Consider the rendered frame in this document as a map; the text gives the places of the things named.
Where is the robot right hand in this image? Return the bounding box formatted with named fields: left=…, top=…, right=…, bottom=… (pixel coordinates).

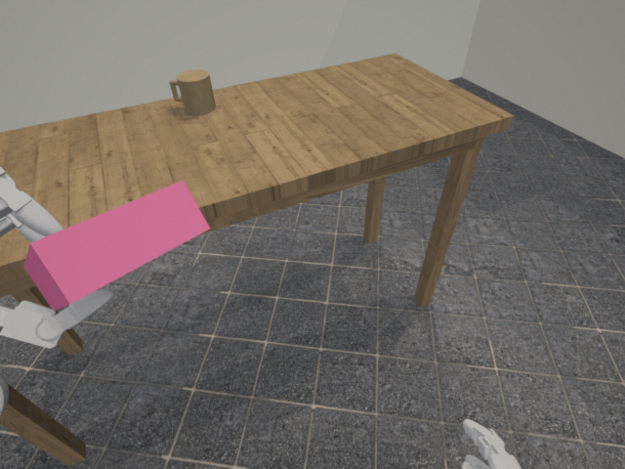
left=462, top=419, right=521, bottom=469

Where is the sponge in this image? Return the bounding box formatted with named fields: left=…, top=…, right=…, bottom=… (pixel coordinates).
left=23, top=181, right=210, bottom=311

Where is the robot left hand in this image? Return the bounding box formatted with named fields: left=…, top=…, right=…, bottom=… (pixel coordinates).
left=0, top=167, right=115, bottom=349

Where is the table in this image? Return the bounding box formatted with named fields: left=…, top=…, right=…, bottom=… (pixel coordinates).
left=0, top=54, right=514, bottom=467

